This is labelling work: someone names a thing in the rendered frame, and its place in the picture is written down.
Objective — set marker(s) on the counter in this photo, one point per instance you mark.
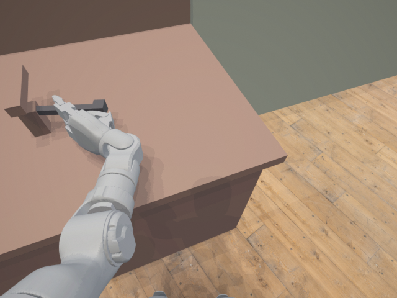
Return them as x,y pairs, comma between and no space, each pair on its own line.
204,146

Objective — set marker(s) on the left robot forearm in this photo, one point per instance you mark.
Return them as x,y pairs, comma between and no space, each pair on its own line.
118,178

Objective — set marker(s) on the robot left hand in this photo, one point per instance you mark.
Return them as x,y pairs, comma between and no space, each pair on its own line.
85,127

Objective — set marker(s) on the left robot upper arm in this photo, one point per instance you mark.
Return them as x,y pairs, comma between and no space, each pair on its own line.
92,248

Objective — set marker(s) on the robot left shin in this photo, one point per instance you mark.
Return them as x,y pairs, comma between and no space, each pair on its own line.
159,293

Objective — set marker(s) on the tap lever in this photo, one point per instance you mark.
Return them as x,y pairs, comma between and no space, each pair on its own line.
97,105

